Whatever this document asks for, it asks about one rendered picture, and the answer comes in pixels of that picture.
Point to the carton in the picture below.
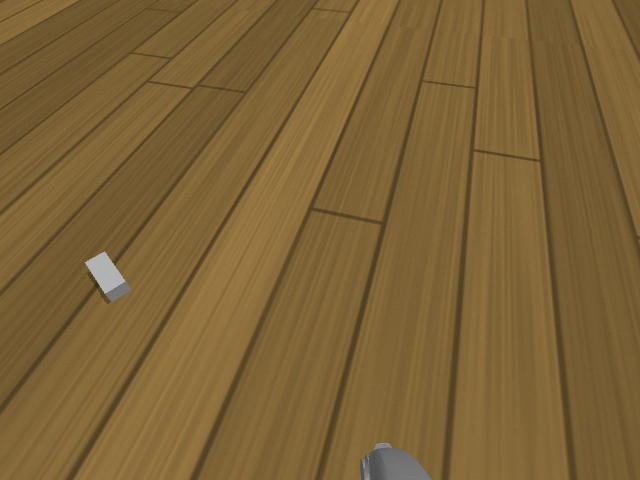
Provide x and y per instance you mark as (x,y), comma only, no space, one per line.
(108,277)

